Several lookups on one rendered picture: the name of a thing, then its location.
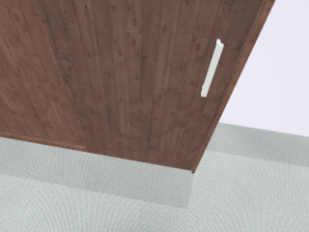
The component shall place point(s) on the handle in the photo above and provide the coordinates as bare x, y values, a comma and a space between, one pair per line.
212, 68

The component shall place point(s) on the wardrobe door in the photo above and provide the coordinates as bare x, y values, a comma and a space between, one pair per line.
33, 98
134, 70

